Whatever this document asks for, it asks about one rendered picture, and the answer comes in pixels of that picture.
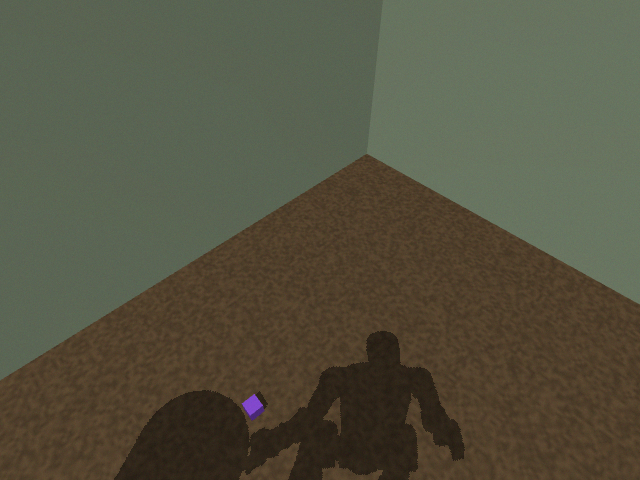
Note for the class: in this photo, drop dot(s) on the cube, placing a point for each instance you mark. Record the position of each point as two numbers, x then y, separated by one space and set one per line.
253 407

